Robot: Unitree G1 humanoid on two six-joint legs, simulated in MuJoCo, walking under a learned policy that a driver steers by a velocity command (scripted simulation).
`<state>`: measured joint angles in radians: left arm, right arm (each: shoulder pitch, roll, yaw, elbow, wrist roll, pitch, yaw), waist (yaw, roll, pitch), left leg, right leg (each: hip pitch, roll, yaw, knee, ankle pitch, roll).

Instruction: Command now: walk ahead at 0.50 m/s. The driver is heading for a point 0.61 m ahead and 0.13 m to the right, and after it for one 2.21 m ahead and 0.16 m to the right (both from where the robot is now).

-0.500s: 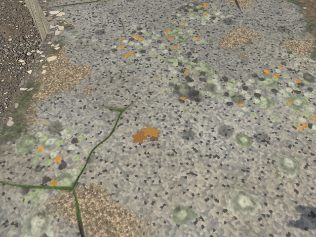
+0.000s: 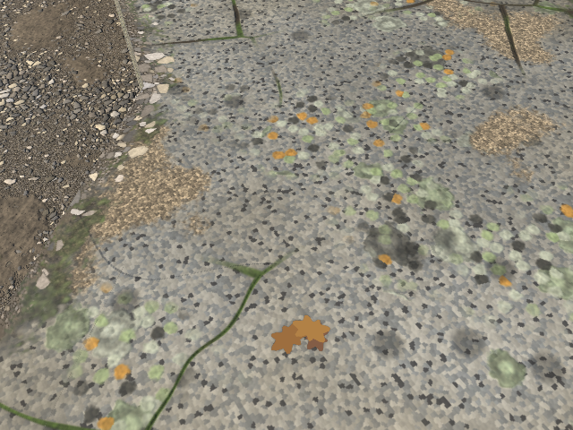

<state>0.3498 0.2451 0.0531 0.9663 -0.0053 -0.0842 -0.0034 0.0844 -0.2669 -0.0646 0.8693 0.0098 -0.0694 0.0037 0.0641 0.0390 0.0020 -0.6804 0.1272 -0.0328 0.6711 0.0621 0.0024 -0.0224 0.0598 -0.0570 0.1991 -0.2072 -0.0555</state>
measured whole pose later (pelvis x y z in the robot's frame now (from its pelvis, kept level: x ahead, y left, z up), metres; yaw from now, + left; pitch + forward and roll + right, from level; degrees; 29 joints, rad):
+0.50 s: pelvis +0.29 +0.06 +0.00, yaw -3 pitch +1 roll +2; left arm 0.14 0.28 0.08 0.90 -0.02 -0.06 0.00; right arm 0.31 -0.24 -0.06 0.97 -0.02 -0.10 0.00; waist -0.05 -0.04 0.00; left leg -0.05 -0.06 0.12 0.21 -0.19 0.06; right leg -0.71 -0.12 0.08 0.85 -0.01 -0.02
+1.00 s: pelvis +0.57 -0.03 +0.00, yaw -20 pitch +2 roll +0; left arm 0.31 0.26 0.07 0.81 -0.01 -0.06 0.00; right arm 0.06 -0.29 -0.07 0.80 -0.01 -0.10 -0.01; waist 0.04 0.02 0.03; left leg -0.65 0.11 -0.09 0.85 -0.17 -0.05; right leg -0.19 0.12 0.08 0.33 -0.17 -0.11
